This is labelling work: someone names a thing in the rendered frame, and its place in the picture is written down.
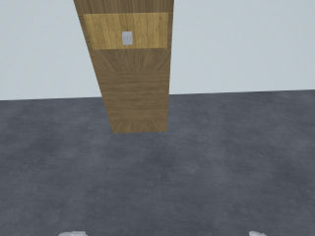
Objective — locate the cabinet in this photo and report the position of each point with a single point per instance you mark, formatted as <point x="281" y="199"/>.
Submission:
<point x="133" y="82"/>

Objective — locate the drawer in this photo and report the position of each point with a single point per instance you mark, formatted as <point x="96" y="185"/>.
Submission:
<point x="149" y="30"/>

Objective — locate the handle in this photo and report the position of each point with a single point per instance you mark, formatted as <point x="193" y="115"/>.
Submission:
<point x="127" y="37"/>

